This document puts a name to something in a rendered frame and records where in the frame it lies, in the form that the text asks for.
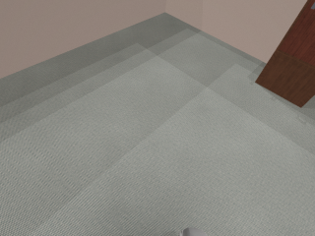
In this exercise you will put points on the cupboard door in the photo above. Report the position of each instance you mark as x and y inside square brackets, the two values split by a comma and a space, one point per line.
[300, 42]

